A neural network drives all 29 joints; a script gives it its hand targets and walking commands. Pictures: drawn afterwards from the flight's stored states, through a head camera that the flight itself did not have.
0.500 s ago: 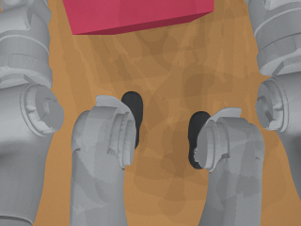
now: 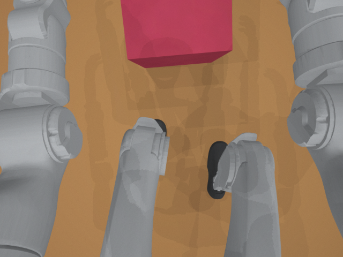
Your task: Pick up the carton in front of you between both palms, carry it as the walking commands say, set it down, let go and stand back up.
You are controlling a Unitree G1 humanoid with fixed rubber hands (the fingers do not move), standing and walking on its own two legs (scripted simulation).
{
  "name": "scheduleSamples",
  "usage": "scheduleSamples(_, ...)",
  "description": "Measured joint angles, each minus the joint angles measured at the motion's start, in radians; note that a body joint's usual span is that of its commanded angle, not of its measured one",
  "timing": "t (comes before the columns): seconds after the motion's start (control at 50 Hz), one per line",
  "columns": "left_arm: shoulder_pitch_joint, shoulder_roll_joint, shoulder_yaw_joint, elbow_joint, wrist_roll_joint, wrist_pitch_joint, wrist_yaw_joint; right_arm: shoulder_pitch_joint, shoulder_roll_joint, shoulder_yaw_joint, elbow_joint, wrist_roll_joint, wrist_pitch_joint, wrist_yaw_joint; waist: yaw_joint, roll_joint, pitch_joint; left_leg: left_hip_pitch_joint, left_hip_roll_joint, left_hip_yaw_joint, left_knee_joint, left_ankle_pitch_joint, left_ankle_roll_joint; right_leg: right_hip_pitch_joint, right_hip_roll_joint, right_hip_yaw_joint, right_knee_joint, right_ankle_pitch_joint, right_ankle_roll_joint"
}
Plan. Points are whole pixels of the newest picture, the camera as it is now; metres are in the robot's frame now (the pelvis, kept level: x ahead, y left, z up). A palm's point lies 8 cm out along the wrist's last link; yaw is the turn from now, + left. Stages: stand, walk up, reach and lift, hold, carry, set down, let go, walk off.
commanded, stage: set down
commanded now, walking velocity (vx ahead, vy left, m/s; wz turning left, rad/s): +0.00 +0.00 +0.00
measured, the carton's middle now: (175, 19) +0.55 +0.10 -0.32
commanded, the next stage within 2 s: let go in 0.64 s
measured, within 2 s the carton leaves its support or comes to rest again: neither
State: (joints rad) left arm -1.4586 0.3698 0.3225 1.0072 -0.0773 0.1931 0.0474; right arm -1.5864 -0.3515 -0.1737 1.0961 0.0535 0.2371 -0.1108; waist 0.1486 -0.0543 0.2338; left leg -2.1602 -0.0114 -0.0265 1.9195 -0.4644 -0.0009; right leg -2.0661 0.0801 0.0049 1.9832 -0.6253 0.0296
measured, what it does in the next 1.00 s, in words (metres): rises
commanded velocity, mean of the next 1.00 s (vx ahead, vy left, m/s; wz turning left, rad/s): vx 0.00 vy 0.00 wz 0.00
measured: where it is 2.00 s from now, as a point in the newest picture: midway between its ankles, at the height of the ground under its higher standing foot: (184, 168)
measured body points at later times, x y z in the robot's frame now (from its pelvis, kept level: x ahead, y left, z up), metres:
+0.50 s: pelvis +0.03 +0.00 +0.13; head +0.36 +0.05 +0.43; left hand +0.54 +0.31 +0.03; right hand +0.63 -0.07 +0.03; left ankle +0.13 +0.12 -0.41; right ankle +0.09 -0.12 -0.41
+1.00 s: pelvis +0.06 +0.02 +0.26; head +0.34 +0.05 +0.61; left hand +0.46 +0.30 +0.13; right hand +0.52 -0.11 +0.13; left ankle +0.13 +0.12 -0.41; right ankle +0.09 -0.12 -0.41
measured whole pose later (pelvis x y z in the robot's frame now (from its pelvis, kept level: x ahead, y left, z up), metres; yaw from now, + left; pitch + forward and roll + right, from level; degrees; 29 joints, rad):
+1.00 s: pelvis +0.06 +0.02 +0.26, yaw +0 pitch +38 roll -3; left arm -0.72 0.27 0.30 0.66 0.10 0.16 -0.13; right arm -0.76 -0.11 -0.24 0.62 -0.11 0.20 -0.12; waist 0.09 -0.03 0.00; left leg -1.31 -0.02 -0.03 0.88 -0.23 0.03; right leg -1.22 0.06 0.08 0.89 -0.33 0.04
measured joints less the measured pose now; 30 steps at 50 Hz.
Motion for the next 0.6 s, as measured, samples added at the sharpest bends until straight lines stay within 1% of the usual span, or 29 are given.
scheduleSamples(0.1, 0.043, -0.013, 0.025, -0.046, 0.017, 0.013, -0.005, 0.044, 0.006, -0.012, -0.045, -0.017, 0.007, 0.005, -0.004, 0.009, -0.063, 0.024, -0.002, -0.002, -0.077, 0.009, 0.003, 0.023, 0.002, 0.006, -0.084, 0.016, 0.004)
scheduleSamples(0.24, 0.117, -0.017, 0.036, -0.138, 0.011, 0.052, -0.017, 0.123, 0.013, 0.007, -0.155, -0.008, 0.045, 0.004, -0.007, 0.009, -0.125, 0.086, -0.004, -0.002, -0.196, 0.021, 0.003, 0.080, 0.006, 0.017, -0.209, 0.040, 0.005)
scheduleSamples(0.32, 0.155, -0.016, 0.037, -0.171, 0.008, 0.070, -0.030, 0.160, 0.024, 0.005, -0.191, -0.014, 0.062, 0.005, -0.010, 0.006, -0.158, 0.140, -0.007, -0.004, -0.278, 0.035, 0.000, 0.130, 0.004, 0.021, -0.291, 0.057, 0.002)
scheduleSamples(0.42, 0.187, -0.022, 0.045, -0.176, 0.018, 0.073, -0.047, 0.194, 0.039, -0.012, -0.196, -0.033, 0.064, 0.013, -0.013, 0.003, -0.195, 0.218, -0.013, -0.009, -0.390, 0.060, -0.003, 0.205, 0.000, 0.026, -0.403, 0.086, -0.002)
scheduleSamples(0.6, 0.230, -0.046, 0.079, -0.163, 0.062, 0.046, -0.071, 0.238, 0.057, -0.044, -0.176, -0.062, 0.039, 0.033, -0.018, 0.001, -0.232, 0.375, -0.014, -0.011, -0.606, 0.125, -0.002, 0.355, -0.004, 0.038, -0.620, 0.159, -0.003)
